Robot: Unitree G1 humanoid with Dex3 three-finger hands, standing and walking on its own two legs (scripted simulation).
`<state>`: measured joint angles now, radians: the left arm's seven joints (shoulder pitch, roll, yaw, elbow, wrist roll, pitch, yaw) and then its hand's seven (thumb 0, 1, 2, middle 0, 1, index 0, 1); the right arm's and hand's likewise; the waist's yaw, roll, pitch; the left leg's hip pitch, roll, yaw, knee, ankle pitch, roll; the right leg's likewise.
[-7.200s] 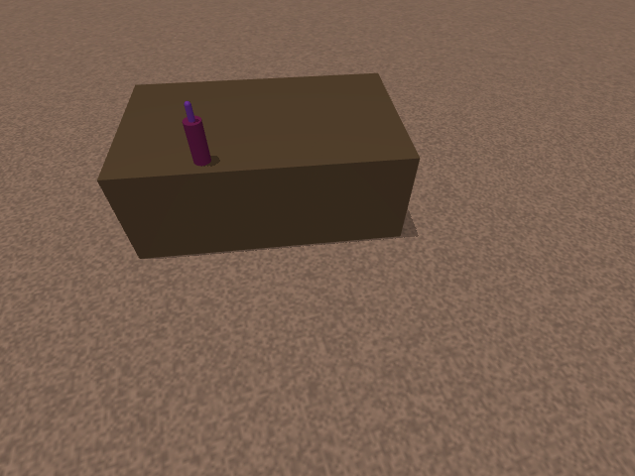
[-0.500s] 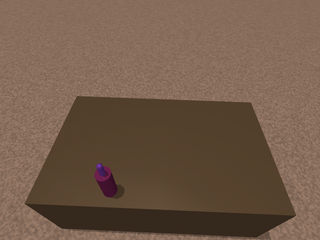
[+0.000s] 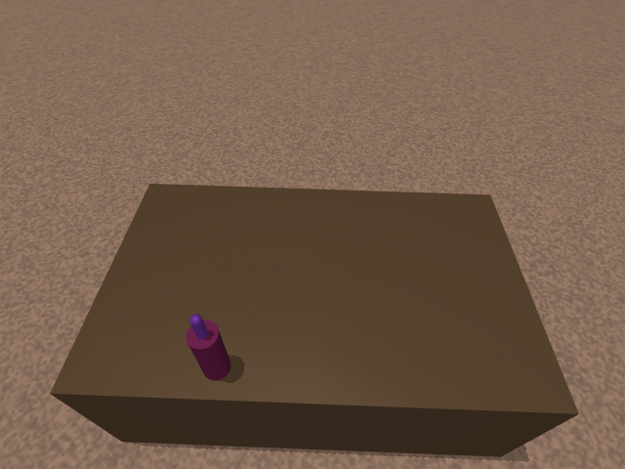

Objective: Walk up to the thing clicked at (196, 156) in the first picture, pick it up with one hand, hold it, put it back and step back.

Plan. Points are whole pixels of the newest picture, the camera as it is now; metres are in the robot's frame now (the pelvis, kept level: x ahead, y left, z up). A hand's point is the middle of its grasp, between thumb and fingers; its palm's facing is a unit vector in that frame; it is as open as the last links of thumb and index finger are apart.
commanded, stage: go down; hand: left
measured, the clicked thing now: (207, 344) +0.40 +0.21 -0.25
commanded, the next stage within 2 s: none
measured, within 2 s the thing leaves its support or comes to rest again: neither
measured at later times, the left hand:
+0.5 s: hand out of the picture +0.15 +0.28 -0.13, palm faces +0.11 -0.93 -0.35, open 15.8 cm
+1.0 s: hand (96, 456) +0.18 +0.30 -0.11, palm faces +0.14 -0.94 -0.31, open 17.1 cm
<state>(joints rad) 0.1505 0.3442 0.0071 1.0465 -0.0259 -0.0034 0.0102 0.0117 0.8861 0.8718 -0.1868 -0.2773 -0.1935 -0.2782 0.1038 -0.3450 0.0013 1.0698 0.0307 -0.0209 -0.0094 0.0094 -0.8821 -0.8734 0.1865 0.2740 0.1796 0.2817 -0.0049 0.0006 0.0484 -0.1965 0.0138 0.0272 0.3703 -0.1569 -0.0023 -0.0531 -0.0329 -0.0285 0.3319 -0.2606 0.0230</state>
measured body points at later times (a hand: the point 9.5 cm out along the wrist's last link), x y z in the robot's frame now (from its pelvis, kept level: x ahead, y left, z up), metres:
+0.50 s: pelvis -0.01 -0.01 -0.02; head +0.04 +0.00 +0.43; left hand +0.14 +0.32 -0.11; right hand +0.13 -0.29 -0.11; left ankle +0.03 +0.12 -0.75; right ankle -0.05 -0.13 -0.75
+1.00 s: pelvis +0.01 +0.00 -0.02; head +0.04 +0.01 +0.43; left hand +0.17 +0.35 -0.08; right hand +0.16 -0.26 -0.08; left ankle +0.03 +0.12 -0.75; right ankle -0.05 -0.13 -0.75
